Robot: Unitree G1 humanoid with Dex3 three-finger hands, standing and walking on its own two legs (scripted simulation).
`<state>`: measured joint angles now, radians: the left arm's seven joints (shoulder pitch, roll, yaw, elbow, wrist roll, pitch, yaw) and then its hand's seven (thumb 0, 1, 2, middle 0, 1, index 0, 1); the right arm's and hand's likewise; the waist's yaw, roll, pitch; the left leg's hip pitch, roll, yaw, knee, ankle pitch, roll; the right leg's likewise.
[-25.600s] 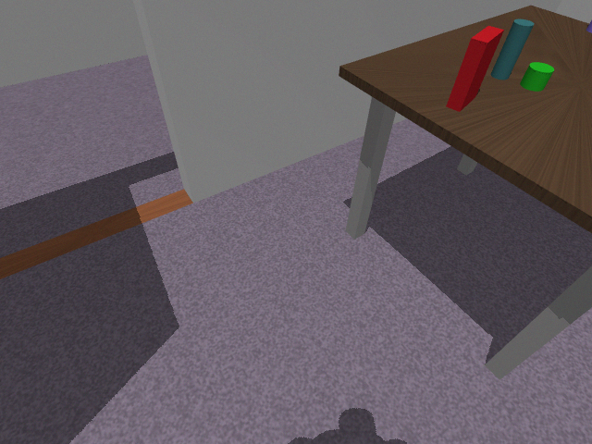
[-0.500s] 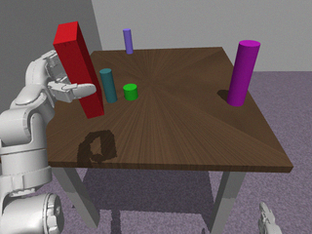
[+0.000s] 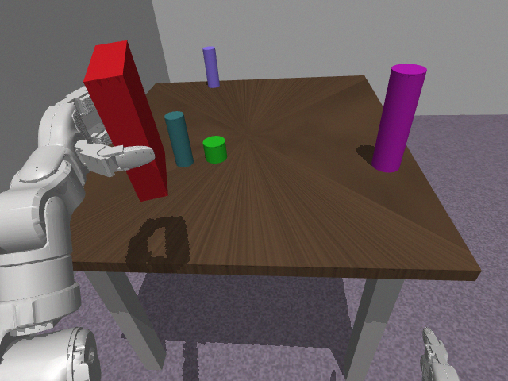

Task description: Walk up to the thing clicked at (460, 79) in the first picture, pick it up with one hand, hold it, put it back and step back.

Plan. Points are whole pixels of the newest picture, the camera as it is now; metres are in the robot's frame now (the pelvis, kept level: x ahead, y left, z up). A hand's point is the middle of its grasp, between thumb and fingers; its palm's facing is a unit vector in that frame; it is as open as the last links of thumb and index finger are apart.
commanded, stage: hold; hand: left
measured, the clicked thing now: (134, 125) +0.35 +0.17 +0.30
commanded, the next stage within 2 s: crouch in 1.56 s
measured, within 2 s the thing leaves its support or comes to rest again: neither
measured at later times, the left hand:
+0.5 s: hand (117, 141) +0.34 +0.19 +0.29, palm faces +0.22 -0.98 +0.01, open 13.1 cm
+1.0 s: hand (117, 147) +0.33 +0.19 +0.28, palm faces +0.23 -0.97 +0.01, open 13.1 cm
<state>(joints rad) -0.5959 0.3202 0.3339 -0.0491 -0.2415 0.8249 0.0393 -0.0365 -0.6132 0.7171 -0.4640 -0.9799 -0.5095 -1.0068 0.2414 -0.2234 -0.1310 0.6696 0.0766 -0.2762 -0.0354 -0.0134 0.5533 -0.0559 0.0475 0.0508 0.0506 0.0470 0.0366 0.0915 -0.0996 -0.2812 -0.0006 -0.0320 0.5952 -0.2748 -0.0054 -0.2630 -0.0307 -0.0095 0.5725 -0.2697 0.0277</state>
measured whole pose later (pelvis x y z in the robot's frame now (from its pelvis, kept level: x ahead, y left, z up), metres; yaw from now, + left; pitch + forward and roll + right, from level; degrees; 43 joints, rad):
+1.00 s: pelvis +0.00 +0.00 +0.00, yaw +0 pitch -3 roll +0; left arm -0.53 0.30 0.34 -0.11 -0.23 0.81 0.06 -0.04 -0.61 0.72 -0.45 -1.00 -0.49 -1.03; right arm 0.24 -0.23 -0.14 0.67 0.07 -0.27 -0.05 -0.01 0.54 -0.06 0.05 0.05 0.05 0.05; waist 0.03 0.08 -0.09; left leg -0.28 0.00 -0.03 0.60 -0.27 -0.01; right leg -0.27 -0.03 -0.01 0.59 -0.27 0.02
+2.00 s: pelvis -0.01 +0.00 +0.00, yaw +0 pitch -2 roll +0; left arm -0.64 0.31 0.31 0.19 -0.20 0.72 0.10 -0.03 -0.61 0.72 -0.45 -1.00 -0.50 -1.02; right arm 0.23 -0.20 -0.09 0.68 0.05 -0.30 -0.06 -0.01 0.57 -0.05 0.05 0.05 0.05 0.05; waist 0.02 0.06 -0.08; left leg -0.30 0.00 -0.03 0.60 -0.26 -0.01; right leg -0.29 -0.03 -0.01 0.59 -0.26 0.02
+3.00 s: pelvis +0.02 +0.01 +0.00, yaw -2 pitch +3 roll -1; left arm -0.81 0.44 0.37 0.82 -0.10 0.17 0.05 -0.02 -0.61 0.72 -0.46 -0.99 -0.50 -1.02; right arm 0.29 -0.21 -0.06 0.50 0.03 -0.25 -0.05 -0.01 0.56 -0.05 0.05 0.05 0.05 0.05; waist -0.06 0.02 -0.06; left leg -0.36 0.02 -0.01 0.58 -0.28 0.00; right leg -0.33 -0.01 0.01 0.51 -0.24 0.03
